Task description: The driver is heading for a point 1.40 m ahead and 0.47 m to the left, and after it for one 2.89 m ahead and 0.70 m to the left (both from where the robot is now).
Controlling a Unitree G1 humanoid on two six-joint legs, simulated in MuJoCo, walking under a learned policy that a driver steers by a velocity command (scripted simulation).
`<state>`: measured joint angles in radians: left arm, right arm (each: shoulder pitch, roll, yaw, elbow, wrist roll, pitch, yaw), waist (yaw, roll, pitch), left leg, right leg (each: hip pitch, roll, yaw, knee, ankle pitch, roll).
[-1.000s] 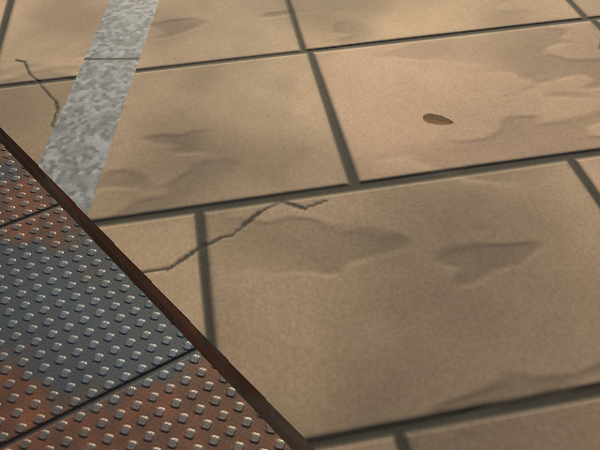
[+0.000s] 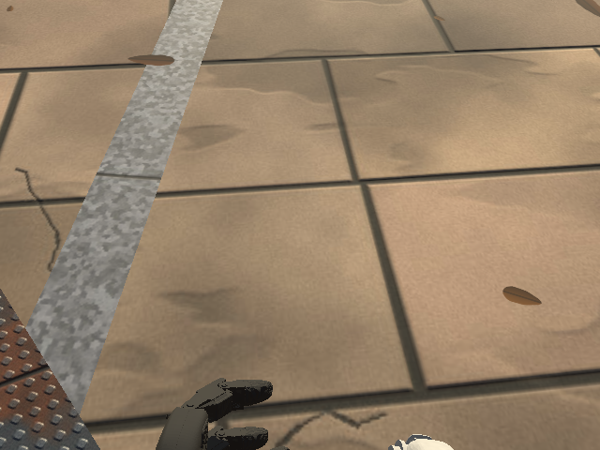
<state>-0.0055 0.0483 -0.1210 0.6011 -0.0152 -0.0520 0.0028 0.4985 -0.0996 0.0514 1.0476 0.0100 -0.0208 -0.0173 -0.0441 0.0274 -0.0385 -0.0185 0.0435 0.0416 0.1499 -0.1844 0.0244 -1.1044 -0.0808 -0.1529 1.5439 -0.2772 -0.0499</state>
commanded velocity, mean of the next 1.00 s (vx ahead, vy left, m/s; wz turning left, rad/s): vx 0.50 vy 0.00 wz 0.33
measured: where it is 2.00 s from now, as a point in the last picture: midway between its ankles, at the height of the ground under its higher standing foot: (161, 241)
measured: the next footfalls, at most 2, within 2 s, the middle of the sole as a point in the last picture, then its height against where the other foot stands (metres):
right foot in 0.06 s outside the picture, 0.15 m higher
left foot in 0.64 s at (251, 433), level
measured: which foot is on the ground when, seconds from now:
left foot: down 0.00-0.08, up 0.10-0.62, down 0.64-1.00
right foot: up 0.00-0.04, down 0.06-0.64, up 0.66-1.00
